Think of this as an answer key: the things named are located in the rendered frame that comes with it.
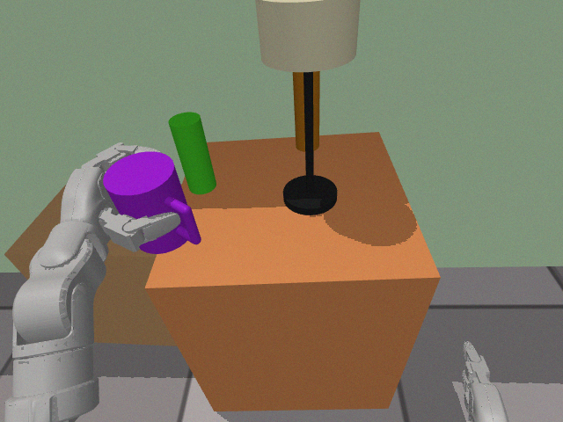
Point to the left robot arm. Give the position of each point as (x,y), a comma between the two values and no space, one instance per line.
(53,328)

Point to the desk lamp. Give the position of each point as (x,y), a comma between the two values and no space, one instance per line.
(308,36)

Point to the right robot hand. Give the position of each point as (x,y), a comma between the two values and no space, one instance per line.
(482,399)

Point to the left robot hand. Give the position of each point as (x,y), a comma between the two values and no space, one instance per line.
(85,199)

